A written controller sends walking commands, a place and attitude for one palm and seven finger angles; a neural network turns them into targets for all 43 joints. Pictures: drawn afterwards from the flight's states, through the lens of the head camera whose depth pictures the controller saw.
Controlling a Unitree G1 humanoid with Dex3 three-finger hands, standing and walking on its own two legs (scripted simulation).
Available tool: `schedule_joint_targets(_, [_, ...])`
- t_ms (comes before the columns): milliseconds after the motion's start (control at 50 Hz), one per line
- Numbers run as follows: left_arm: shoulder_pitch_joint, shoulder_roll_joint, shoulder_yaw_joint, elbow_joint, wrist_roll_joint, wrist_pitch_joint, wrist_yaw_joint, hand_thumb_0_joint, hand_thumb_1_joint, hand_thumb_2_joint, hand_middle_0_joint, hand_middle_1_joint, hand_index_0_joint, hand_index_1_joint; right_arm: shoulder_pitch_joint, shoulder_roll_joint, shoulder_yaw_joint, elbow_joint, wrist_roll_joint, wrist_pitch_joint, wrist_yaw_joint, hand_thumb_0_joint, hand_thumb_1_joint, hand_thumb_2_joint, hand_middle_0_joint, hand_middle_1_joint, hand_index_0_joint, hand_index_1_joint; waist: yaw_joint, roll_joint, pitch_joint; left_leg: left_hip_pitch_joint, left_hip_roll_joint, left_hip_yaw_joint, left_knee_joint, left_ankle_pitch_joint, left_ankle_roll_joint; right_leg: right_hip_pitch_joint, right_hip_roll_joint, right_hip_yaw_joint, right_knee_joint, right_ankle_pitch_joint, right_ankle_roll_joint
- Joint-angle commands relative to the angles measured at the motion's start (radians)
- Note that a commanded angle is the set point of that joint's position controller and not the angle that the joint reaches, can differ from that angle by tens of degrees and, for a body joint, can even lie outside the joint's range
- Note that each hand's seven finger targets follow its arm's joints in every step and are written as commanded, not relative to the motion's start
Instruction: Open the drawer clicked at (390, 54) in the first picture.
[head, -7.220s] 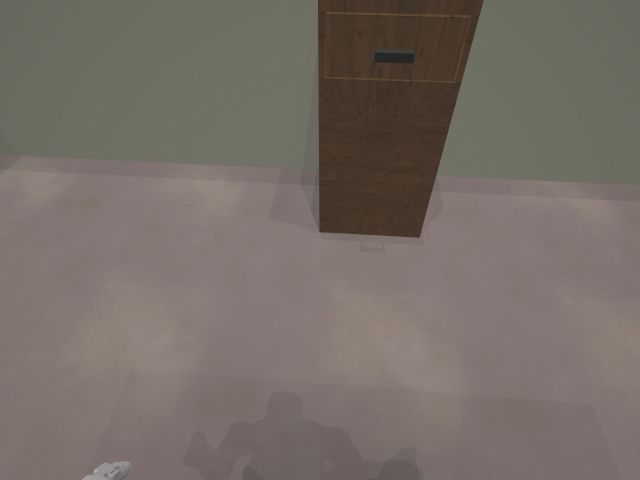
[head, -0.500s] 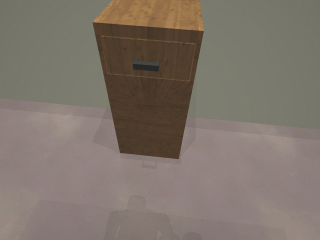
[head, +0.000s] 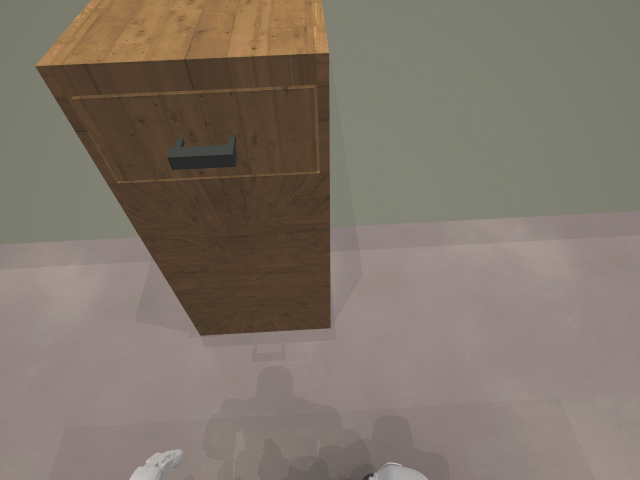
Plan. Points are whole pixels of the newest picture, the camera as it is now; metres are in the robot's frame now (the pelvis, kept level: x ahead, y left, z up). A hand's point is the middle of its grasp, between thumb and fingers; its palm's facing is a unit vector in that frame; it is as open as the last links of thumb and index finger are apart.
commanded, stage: take the last steps up to it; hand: left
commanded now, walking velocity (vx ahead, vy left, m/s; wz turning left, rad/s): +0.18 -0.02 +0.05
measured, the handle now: (204, 149) +0.63 +0.21 +0.05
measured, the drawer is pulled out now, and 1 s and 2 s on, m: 0.00 0.00 0.00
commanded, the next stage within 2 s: come to a stop and stand still in 0.08 s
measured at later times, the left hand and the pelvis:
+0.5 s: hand out of the picture +0.11 +0.17 -0.16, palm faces +0.08 -0.98 -0.18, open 7.4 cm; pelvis +0.11 +0.00 +0.02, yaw +0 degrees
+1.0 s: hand out of the picture +0.11 +0.12 -0.15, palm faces +0.05 -0.98 -0.22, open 7.3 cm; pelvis +0.07 -0.07 +0.02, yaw +1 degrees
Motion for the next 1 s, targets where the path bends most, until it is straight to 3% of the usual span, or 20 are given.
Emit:
schedule_joint_targets(0, [0.366, 0.236, 0.048, 0.061, -0.012, -0.012, 0.027, 0.000, 0.900, 0.900, -0.200, -0.300, -0.200, -0.300, -0.062, -0.100, -0.017, -0.115, 0.019, -0.012, -0.001, 0.000, -0.900, -0.900, 0.200, 0.300, 0.200, 0.300, 0.174, -0.264, -0.224, -0.538, -0.040, -0.153, 0.731, -0.081, 0.069, 0.490, -0.387, 0.548, -0.337, 0.052, -0.179])
schedule_joint_targets(40, [0.201, 0.134, 0.019, 0.018, -0.011, -0.010, 0.035, 0.000, 0.900, 0.900, -0.200, -0.300, -0.200, -0.300, -0.114, -0.097, -0.020, -0.118, 0.003, -0.003, 0.003, 0.000, -0.900, -0.900, 0.200, 0.300, 0.200, 0.300, 0.103, -0.095, -0.079, -0.548, 0.022, -0.164, 0.719, 0.082, 0.065, 0.291, -0.314, 0.383, -0.362, -0.036, -0.147])
schedule_joint_targets(100, [0.134, 0.067, -0.003, 0.008, -0.002, -0.019, 0.041, 0.000, 0.900, 0.900, -0.200, -0.300, -0.200, -0.300, -0.055, -0.063, -0.010, -0.096, -0.006, 0.024, 0.007, 0.000, -0.900, -0.900, 0.200, 0.300, 0.200, 0.300, 0.031, -0.112, -0.055, -0.437, 0.028, -0.122, 0.547, 0.136, 0.036, 0.133, -0.242, 0.182, -0.390, 0.084, -0.113])
schedule_joint_targets(240, [0.153, 0.064, -0.019, 0.023, -0.003, -0.001, 0.045, 0.000, 0.900, 0.900, -0.200, -0.300, -0.200, -0.300, -0.160, -0.054, 0.019, -0.126, 0.007, 0.029, 0.002, 0.000, -0.900, -0.900, 0.200, 0.300, 0.200, 0.300, 0.049, -0.122, -0.055, -0.299, -0.028, -0.084, 0.100, 0.216, 0.009, 0.174, -0.177, 0.116, -0.325, 0.332, -0.119])
schedule_joint_targets(300, [0.166, 0.074, -0.020, 0.031, -0.014, 0.023, 0.053, 0.000, 0.900, 0.900, -0.200, -0.300, -0.200, -0.300, -0.153, -0.103, 0.013, -0.116, 0.013, 0.024, -0.004, 0.000, -0.900, -0.900, 0.200, 0.300, 0.200, 0.300, 0.034, -0.057, -0.077, -0.119, -0.016, -0.110, -0.141, 0.532, 0.018, 0.150, -0.120, 0.087, -0.192, 0.265, -0.047])
schedule_joint_targets(320, [0.200, 0.056, -0.021, 0.023, -0.017, 0.033, 0.057, 0.000, 0.900, 0.900, -0.200, -0.300, -0.200, -0.300, -0.172, -0.148, 0.006, -0.134, 0.012, 0.018, -0.008, 0.000, -0.900, -0.900, 0.200, 0.300, 0.200, 0.300, 0.055, 0.031, -0.080, -0.107, 0.061, -0.177, -0.162, 0.744, 0.054, 0.138, -0.080, 0.081, -0.152, 0.170, -0.006])
schedule_joint_targets(380, [0.253, 0.045, -0.025, 0.022, -0.017, 0.061, 0.062, 0.000, 0.900, 0.900, -0.200, -0.300, -0.200, -0.300, -0.248, -0.202, -0.005, -0.161, 0.012, 0.031, -0.023, 0.000, -0.900, -0.900, 0.200, 0.300, 0.200, 0.300, 0.076, 0.238, -0.049, -0.183, 0.190, -0.293, -0.251, 0.892, 0.170, 0.162, -0.001, 0.037, -0.013, -0.184, 0.047])
schedule_joint_targets(460, [0.244, 0.058, -0.012, 0.003, -0.011, 0.074, 0.054, 0.000, 0.900, 0.900, -0.200, -0.300, -0.200, -0.300, -0.290, -0.233, -0.028, -0.194, 0.003, 0.045, -0.035, 0.000, -0.900, -0.900, 0.200, 0.300, 0.200, 0.300, 0.064, 0.141, -0.132, -0.094, 0.236, -0.294, -0.226, 0.974, 0.253, 0.042, 0.013, 0.119, 0.291, -0.401, 0.046])
schedule_joint_targets(540, [0.236, 0.030, -0.006, -0.023, -0.011, 0.074, 0.052, 0.000, 0.900, 0.900, -0.200, -0.300, -0.200, -0.300, -0.313, -0.246, -0.047, -0.211, 0.000, 0.057, -0.027, 0.000, -0.900, -0.900, 0.200, 0.300, 0.200, 0.300, 0.054, 0.113, -0.209, -0.050, 0.210, -0.254, -0.190, 0.903, 0.242, 0.029, 0.016, 0.118, 0.281, -0.375, 0.058])
schedule_joint_targets(620, [0.322, 0.033, -0.008, -0.001, -0.005, 0.060, 0.052, 0.000, 0.900, 0.900, -0.200, -0.300, -0.200, -0.300, -0.347, -0.219, -0.048, -0.217, 0.008, 0.062, -0.012, 0.000, -0.900, -0.900, 0.200, 0.300, 0.200, 0.300, 0.095, 0.057, -0.193, -0.192, 0.114, -0.191, -0.117, 0.570, 0.149, 0.233, 0.019, 0.081, -0.144, -0.074, 0.058])
schedule_joint_targets(640, [0.307, 0.086, -0.005, -0.006, 0.004, 0.052, 0.055, 0.000, 0.900, 0.900, -0.200, -0.300, -0.200, -0.300, -0.330, -0.170, -0.044, -0.222, 0.017, 0.063, -0.006, 0.000, -0.900, -0.900, 0.200, 0.300, 0.200, 0.300, 0.083, -0.092, -0.153, -0.285, 0.030, -0.151, -0.028, 0.373, 0.090, 0.258, -0.074, 0.213, -0.275, 0.022, 0.034])
schedule_joint_targets(660, [0.239, 0.156, 0.003, -0.026, 0.006, 0.048, 0.057, 0.000, 0.900, 0.900, -0.200, -0.300, -0.200, -0.300, -0.323, -0.112, -0.030, -0.237, 0.019, 0.068, 0.006, 0.000, -0.900, -0.900, 0.200, 0.300, 0.200, 0.300, 0.056, -0.262, -0.090, -0.372, -0.074, -0.077, 0.026, 0.128, 0.032, 0.210, -0.227, 0.359, -0.324, 0.074, -0.040])
schedule_joint_targets(680, [0.213, 0.169, 0.003, -0.044, 0.004, 0.051, 0.053, 0.000, 0.900, 0.900, -0.200, -0.300, -0.200, -0.300, -0.371, -0.123, -0.030, -0.245, 0.014, 0.081, 0.006, 0.000, -0.900, -0.900, 0.200, 0.300, 0.200, 0.300, 0.086, -0.255, -0.070, -0.326, -0.084, -0.112, 0.147, 0.014, 0.030, 0.081, -0.283, 0.385, -0.370, 0.014, -0.111])
schedule_joint_targets(700, [0.178, 0.161, 0.005, -0.045, 0.007, 0.051, 0.055, 0.000, 0.900, 0.900, -0.200, -0.300, -0.200, -0.300, -0.392, -0.123, -0.031, -0.245, 0.009, 0.090, 0.004, 0.000, -0.900, -0.900, 0.200, 0.300, 0.200, 0.300, 0.082, -0.289, -0.019, -0.340, -0.078, -0.151, 0.231, -0.007, 0.041, 0.023, -0.266, 0.399, -0.378, -0.009, -0.133])
schedule_joint_targets(760, [0.121, 0.115, -0.007, -0.038, 0.004, 0.048, 0.056, 0.000, 0.900, 0.900, -0.200, -0.300, -0.200, -0.300, -0.300, -0.114, -0.024, -0.183, 0.013, 0.081, 0.001, 0.000, -0.900, -0.900, 0.200, 0.300, 0.200, 0.300, 0.040, -0.175, -0.008, -0.333, -0.075, -0.148, 0.284, 0.053, 0.043, 0.077, -0.199, 0.285, -0.316, 0.139, -0.132])
schedule_joint_targets(840, [0.183, 0.120, -0.009, -0.002, -0.004, 0.041, 0.054, 0.000, 0.900, 0.900, -0.200, -0.300, -0.200, -0.300, -0.270, -0.106, -0.003, -0.153, 0.014, 0.062, -0.008, 0.000, -0.900, -0.900, 0.200, 0.300, 0.200, 0.300, 0.073, -0.162, -0.066, -0.275, -0.080, -0.122, 0.016, 0.104, 0.031, 0.239, -0.165, 0.256, -0.253, 0.261, -0.120])
schedule_joint_targets(880, [0.178, 0.101, -0.014, 0.014, -0.014, 0.039, 0.057, 0.000, 0.900, 0.900, -0.200, -0.300, -0.200, -0.300, -0.214, -0.106, 0.008, -0.117, 0.013, 0.046, -0.014, 0.000, -0.900, -0.900, 0.200, 0.300, 0.200, 0.300, 0.056, -0.098, -0.087, -0.145, -0.061, -0.143, -0.186, 0.284, 0.038, 0.214, -0.141, 0.248, -0.226, 0.199, -0.072])
schedule_joint_targets(920, [0.191, 0.071, -0.023, 0.025, -0.022, 0.039, 0.053, 0.000, 0.900, 0.900, -0.200, -0.300, -0.200, -0.300, -0.219, -0.145, 0.015, -0.101, 0.007, 0.031, -0.020, 0.000, -0.900, -0.900, 0.200, 0.300, 0.200, 0.300, 0.084, 0.010, -0.094, -0.122, 0.023, -0.215, -0.209, 0.480, 0.067, 0.220, -0.058, 0.193, -0.224, 0.127, -0.005])
schedule_joint_targets(940, [0.185, 0.071, -0.022, 0.030, -0.020, 0.036, 0.051, 0.000, 0.900, 0.900, -0.200, -0.300, -0.200, -0.300, -0.217, -0.151, 0.016, -0.095, 0.006, 0.031, -0.024, 0.000, -0.900, -0.900, 0.200, 0.300, 0.200, 0.300, 0.083, -0.033, -0.097, -0.135, 0.022, -0.191, -0.189, 0.445, 0.058, 0.239, -0.052, 0.198, -0.250, 0.126, 0.003])
schedule_joint_targets(980, [0.163, 0.081, -0.025, 0.051, -0.023, 0.043, 0.050, 0.000, 0.900, 0.900, -0.200, -0.300, -0.200, -0.300, -0.211, -0.136, 0.023, -0.071, 0.008, 0.030, -0.022, 0.000, -0.900, -0.900, 0.200, 0.300, 0.200, 0.300, 0.081, 0.045, -0.075, -0.185, 0.012, -0.196, -0.233, 0.376, 0.056, 0.280, -0.050, 0.178, -0.253, 0.063, 0.007])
